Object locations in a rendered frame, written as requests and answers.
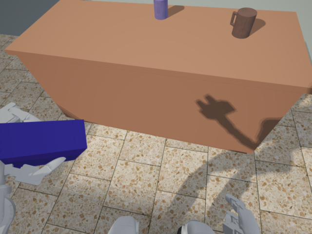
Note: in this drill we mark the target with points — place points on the robot left thigh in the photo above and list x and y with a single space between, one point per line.
124 225

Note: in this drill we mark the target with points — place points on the left robot forearm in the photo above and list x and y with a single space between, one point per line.
7 209

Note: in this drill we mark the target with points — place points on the robot left hand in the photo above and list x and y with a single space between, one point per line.
28 174

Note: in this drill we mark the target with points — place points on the robot right hand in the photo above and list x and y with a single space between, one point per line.
244 223

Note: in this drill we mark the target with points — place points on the robot thigh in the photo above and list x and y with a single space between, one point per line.
195 227
124 225

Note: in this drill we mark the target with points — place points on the robot right thigh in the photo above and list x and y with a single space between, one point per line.
195 227

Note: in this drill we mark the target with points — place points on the sponge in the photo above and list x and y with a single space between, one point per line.
38 143

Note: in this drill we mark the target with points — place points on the table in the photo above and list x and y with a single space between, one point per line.
185 77

